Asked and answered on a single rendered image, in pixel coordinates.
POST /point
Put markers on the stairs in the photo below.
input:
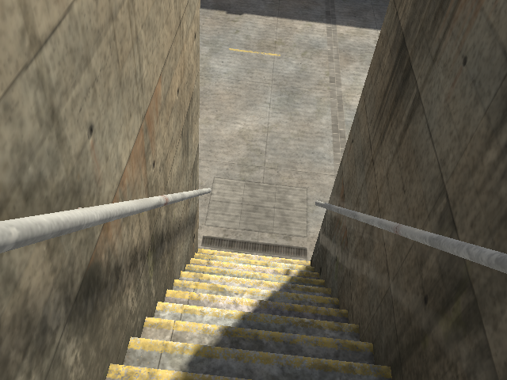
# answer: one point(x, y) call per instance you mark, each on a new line
point(237, 316)

